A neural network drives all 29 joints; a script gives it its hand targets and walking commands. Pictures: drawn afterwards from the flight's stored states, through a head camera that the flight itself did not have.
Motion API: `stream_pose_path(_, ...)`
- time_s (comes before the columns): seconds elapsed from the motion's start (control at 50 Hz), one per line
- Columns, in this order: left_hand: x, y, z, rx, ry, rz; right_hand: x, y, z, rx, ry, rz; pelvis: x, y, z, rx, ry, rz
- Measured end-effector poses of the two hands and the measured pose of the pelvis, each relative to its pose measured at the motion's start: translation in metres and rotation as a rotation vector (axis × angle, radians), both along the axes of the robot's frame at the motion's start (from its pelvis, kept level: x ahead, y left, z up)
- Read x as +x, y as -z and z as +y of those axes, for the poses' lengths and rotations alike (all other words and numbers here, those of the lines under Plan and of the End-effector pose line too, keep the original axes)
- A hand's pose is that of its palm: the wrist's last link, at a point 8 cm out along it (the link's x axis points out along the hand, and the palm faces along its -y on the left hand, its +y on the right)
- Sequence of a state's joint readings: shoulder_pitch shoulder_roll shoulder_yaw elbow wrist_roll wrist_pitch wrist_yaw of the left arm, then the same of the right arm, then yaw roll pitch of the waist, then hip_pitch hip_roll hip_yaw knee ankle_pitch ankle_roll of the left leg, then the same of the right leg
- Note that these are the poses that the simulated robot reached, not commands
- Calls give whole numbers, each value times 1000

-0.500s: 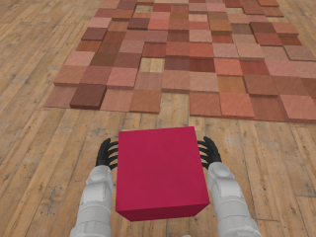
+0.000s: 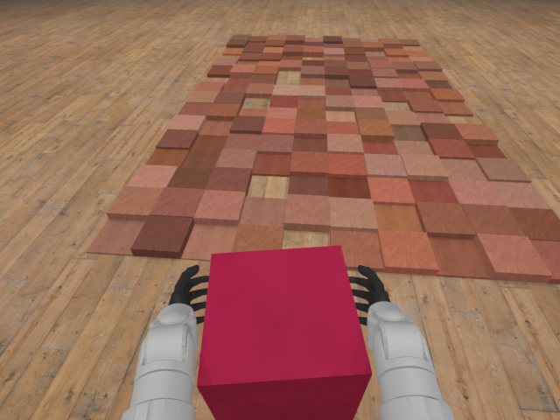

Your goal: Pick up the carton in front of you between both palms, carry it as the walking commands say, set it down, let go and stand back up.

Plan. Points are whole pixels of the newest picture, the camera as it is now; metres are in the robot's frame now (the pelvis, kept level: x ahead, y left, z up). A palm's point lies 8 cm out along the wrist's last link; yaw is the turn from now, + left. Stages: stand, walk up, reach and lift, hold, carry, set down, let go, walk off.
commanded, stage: reach and lift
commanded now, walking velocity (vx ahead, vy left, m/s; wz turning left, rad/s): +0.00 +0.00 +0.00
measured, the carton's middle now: (282, 344) +0.29 +0.00 -0.06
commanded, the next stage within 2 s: hold in 0.82 s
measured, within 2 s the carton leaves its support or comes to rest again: neither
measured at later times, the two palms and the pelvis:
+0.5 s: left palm (182, 304) +0.30 +0.15 +0.04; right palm (380, 303) +0.30 -0.15 +0.03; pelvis +0.01 +0.00 +0.00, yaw +0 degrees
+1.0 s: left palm (174, 301) +0.29 +0.15 +0.06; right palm (381, 299) +0.29 -0.15 +0.05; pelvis +0.01 +0.00 +0.01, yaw +0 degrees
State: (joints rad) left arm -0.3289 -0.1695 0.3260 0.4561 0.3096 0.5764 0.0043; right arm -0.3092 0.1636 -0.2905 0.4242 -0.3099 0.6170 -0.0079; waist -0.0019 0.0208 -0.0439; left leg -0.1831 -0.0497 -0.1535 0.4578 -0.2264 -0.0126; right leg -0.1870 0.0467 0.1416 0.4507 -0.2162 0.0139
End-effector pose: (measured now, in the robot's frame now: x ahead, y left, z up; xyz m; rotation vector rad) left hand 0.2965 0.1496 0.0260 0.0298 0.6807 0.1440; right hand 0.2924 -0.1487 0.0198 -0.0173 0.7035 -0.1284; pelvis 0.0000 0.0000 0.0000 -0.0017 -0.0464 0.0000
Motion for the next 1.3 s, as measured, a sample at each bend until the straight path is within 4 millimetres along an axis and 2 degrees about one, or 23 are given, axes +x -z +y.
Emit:
stream_pose_path(0.18, 1, -5, 2, 3, -9, -18, 3, -5, 2, 4, -4, -18, -4, 0, -1, -2, -5, -5)
stream_pose_path(0.74, 7, -22, -1, 31, 16, -20, 7, -19, -1, -9, -10, -20, 12, -6, -2, 1, -4, -36)
stream_pose_path(0.86, 5, -25, 0, 27, 9, -21, 6, -23, -1, -17, -15, -22, 12, -6, -2, 2, -6, -47)
stream_pose_path(0.98, -1, -36, 2, 28, 6, -44, 1, -34, 2, -13, -16, -45, 11, -7, -1, 0, -2, -62)
stream_pose_path(1.3, -5, -37, 0, 20, 3, -26, -4, -35, 0, -9, -5, -28, 0, -6, 0, 2, -1, -81)
